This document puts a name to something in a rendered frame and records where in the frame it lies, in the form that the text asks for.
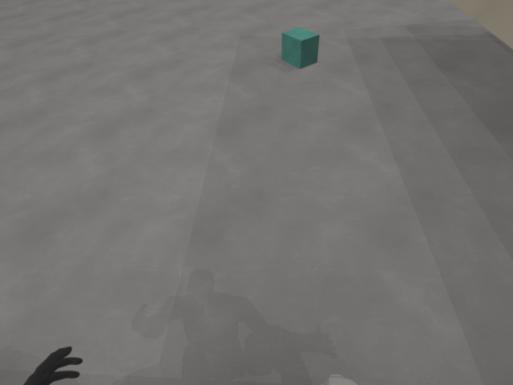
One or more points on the robot left hand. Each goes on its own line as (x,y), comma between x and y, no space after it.
(44,373)

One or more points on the carton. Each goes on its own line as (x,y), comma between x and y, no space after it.
(299,47)

